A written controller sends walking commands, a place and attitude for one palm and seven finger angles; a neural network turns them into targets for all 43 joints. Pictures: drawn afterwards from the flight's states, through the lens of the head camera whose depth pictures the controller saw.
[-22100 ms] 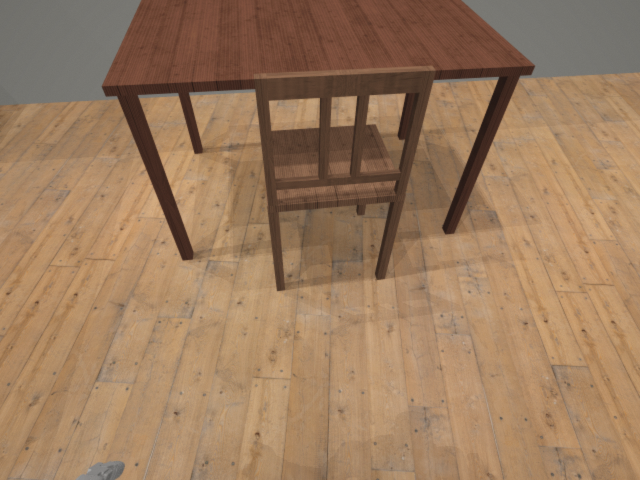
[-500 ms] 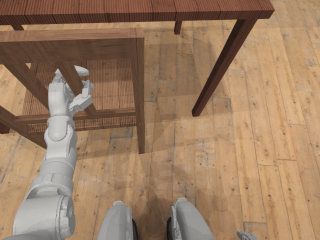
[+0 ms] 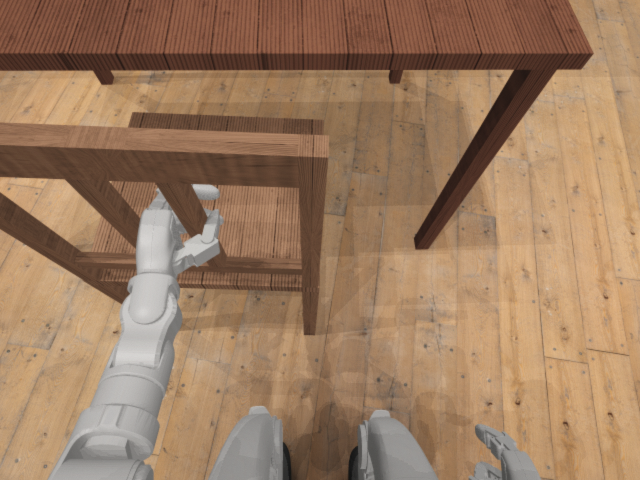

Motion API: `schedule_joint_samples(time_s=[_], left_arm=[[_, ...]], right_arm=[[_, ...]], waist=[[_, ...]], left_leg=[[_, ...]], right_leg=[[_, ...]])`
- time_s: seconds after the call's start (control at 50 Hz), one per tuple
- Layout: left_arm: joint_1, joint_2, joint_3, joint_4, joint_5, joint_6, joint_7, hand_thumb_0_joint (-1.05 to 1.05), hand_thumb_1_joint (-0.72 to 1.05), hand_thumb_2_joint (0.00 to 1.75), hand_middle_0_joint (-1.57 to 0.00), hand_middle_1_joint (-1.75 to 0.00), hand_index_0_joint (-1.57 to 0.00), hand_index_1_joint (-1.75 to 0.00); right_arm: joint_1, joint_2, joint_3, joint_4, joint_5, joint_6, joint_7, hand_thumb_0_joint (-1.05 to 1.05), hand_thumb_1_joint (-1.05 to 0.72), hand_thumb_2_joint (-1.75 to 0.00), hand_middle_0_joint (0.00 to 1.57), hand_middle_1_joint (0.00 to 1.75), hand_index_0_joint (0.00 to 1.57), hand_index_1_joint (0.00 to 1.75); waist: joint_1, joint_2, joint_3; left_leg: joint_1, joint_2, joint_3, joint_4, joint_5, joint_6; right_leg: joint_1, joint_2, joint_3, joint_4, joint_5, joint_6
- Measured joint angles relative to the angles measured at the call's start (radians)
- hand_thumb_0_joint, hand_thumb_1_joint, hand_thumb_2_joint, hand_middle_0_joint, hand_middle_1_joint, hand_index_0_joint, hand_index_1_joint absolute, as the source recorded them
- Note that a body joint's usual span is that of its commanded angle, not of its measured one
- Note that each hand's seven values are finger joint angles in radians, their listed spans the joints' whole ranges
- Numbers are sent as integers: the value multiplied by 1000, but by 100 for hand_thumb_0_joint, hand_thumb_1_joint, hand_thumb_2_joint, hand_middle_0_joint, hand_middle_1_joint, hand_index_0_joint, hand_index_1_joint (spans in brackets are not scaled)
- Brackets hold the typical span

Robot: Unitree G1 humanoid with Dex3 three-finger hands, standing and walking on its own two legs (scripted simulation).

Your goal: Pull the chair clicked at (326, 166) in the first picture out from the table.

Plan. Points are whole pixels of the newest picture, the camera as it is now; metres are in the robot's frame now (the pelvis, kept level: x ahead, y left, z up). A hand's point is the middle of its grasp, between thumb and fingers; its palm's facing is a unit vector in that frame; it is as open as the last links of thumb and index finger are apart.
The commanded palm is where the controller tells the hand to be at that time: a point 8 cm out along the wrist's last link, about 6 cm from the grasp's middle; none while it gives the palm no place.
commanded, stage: step backward, pulling the chair out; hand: left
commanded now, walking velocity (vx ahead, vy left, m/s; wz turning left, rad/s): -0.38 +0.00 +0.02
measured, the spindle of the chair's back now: (128, 224) +0.43 +0.25 -0.03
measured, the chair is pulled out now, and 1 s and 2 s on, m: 0.05 0.19 0.26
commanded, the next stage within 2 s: none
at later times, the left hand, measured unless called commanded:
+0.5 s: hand (219, 269) +0.36 +0.12 +0.01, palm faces -0.04 -0.99 -0.13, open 5.5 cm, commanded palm +0.34 +0.17 +0.01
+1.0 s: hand (231, 348) +0.26 +0.10 +0.01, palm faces -0.06 -0.99 -0.15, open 5.6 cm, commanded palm +0.27 +0.15 +0.02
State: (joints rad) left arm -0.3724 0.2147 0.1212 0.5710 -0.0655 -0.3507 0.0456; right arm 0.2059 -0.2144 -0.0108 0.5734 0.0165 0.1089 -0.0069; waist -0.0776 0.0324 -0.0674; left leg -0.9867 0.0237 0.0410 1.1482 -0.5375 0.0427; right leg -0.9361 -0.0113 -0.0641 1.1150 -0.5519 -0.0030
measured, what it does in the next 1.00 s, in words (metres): rises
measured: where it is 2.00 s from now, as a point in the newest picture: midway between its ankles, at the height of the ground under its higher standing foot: outside the picture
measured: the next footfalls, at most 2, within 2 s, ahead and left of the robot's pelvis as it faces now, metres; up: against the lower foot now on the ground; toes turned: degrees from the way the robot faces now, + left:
left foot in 1.52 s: -0.13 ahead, +0.15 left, +0.00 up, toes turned -1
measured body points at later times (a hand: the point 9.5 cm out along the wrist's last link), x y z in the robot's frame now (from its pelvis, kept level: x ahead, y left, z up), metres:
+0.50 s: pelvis -0.02 +0.01 +0.08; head +0.09 +0.00 +0.52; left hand +0.35 +0.17 +0.02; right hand +0.04 -0.26 -0.05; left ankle +0.00 +0.09 -0.65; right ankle -0.01 -0.12 -0.65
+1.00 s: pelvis -0.08 +0.00 +0.08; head +0.00 -0.01 +0.52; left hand +0.26 +0.15 +0.02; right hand +0.01 -0.28 -0.05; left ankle +0.00 +0.09 -0.65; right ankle -0.01 -0.12 -0.65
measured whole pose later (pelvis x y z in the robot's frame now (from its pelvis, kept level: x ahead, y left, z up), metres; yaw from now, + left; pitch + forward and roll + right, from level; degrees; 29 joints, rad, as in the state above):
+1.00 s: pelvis -0.08 +0.00 +0.08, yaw +0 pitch +4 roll -1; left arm -0.45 0.12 -0.03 1.06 -0.07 -0.26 0.10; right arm 0.21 -0.29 0.00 0.75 0.06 -0.01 -0.13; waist -0.06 0.06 0.11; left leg -0.47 0.00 0.04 0.56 -0.15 0.03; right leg -0.43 0.00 -0.05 0.53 -0.17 0.00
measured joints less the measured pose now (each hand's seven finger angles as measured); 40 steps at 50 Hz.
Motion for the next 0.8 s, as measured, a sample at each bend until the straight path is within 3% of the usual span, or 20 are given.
schedule_joint_samples(time_s=[0.04,0.08,0.18,0.32,0.58,0.8], left_arm=[[-2,-10,-15,29,-20,90,30,3,68,79,-39,-135,-42,-145],[-15,-26,-16,109,-41,124,45,4,69,78,-33,-125,-44,-145],[-83,-33,-36,295,-26,146,50,7,69,75,-30,-111,-47,-145],[-115,-15,-75,393,-8,139,27,7,68,73,-30,-112,-49,-145],[-68,-22,-84,370,-18,125,24,6,67,74,-30,-114,-49,-145],[-78,-53,-110,434,-27,108,28,6,65,76,-31,-113,-49,-145]], right_arm=[[1,6,16,-21,16,26,-36,0,-91,-90,20,30,20,30],[8,11,37,-26,26,42,-58,0,-91,-90,20,30,20,30],[24,7,55,-10,28,51,-85,0,-91,-90,20,30,20,30],[34,-28,25,22,20,48,-98,0,-91,-90,20,30,20,30],[31,-13,24,69,29,40,-111,0,-91,-90,20,30,20,30],[6,-9,29,119,35,-42,-119,0,-91,-90,21,30,20,30]], waist=[[0,6,25],[2,0,25],[-6,-17,32],[-14,-22,78],[-11,-14,149],[16,3,174]], left_leg=[[99,-6,3,-102,88,-2],[186,-11,11,-202,92,-1],[327,-13,1,-394,176,-5],[431,-14,12,-499,226,3],[494,-7,46,-577,302,2],[496,-3,34,-564,342,-11]], right_leg=[[95,-1,4,-91,37,3],[176,0,12,-194,81,5],[312,4,0,-378,204,12],[425,10,13,-510,257,13],[476,18,45,-586,329,10],[467,20,31,-540,345,-9]])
